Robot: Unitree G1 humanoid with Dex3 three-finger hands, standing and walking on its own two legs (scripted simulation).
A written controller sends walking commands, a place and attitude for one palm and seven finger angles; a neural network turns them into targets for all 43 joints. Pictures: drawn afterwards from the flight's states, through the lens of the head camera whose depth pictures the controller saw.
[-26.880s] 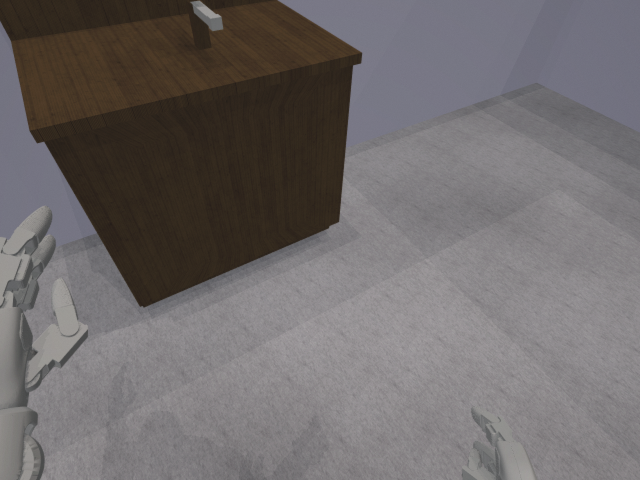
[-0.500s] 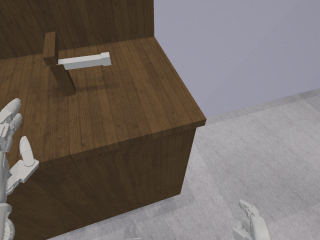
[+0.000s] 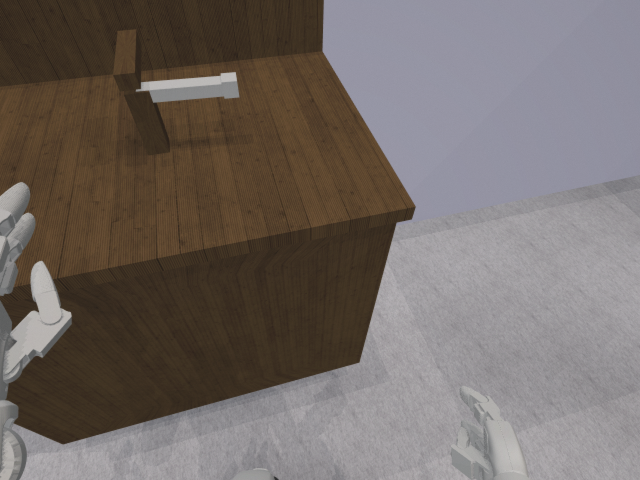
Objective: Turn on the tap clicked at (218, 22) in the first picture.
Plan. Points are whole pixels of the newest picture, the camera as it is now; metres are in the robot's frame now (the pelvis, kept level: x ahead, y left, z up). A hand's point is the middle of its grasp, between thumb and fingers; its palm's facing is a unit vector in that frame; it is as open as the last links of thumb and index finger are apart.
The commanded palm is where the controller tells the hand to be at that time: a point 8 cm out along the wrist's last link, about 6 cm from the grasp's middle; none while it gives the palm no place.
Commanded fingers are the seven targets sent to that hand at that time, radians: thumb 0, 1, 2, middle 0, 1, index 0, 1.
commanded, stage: step back with the hand held close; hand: left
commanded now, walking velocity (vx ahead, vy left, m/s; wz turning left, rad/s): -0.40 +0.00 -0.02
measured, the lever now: (230, 85) +0.64 +0.22 +0.14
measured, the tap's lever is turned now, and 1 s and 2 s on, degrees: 86 86 86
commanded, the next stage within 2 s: stop stepping back and stand still in 0.04 s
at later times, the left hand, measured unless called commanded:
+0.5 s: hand out of the picture +0.10 +0.26 +0.17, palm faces +0.48 -0.81 -0.33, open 7.4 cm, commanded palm +0.05 +0.29 +0.19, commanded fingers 0.00 0.90 0.90 -0.20 -0.30 -0.20 -0.30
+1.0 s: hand out of the picture +0.11 +0.26 +0.16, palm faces +0.45 -0.83 -0.33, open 7.4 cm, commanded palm +0.05 +0.30 +0.19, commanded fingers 0.00 0.90 0.90 -0.20 -0.30 -0.20 -0.30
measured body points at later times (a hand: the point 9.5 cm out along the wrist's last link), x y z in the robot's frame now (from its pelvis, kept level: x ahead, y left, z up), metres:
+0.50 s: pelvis -0.10 +0.01 +0.01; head -0.12 +0.01 +0.46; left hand +0.06 +0.30 +0.18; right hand +0.04 -0.23 -0.08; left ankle -0.09 +0.13 -0.73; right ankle -0.07 -0.09 -0.73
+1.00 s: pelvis -0.09 +0.01 +0.01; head -0.09 +0.01 +0.46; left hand +0.08 +0.30 +0.18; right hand +0.08 -0.22 -0.08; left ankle -0.10 +0.12 -0.73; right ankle -0.07 -0.09 -0.73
